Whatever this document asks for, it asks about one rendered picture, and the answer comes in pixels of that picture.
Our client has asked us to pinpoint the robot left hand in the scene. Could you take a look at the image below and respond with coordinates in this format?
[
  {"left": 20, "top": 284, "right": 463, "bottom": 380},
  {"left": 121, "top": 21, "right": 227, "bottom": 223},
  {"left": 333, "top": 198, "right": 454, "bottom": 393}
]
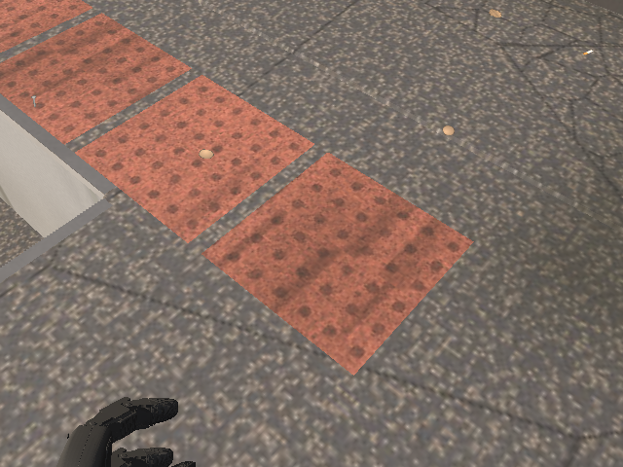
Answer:
[{"left": 56, "top": 397, "right": 196, "bottom": 467}]

